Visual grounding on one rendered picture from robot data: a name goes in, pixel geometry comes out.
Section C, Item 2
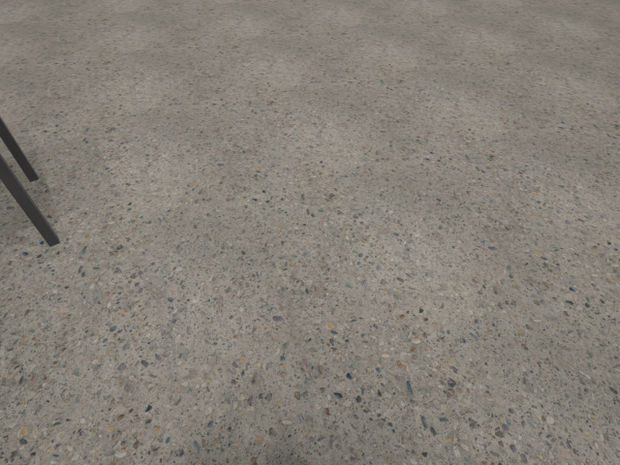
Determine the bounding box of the table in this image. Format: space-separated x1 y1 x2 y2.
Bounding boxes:
0 117 60 247

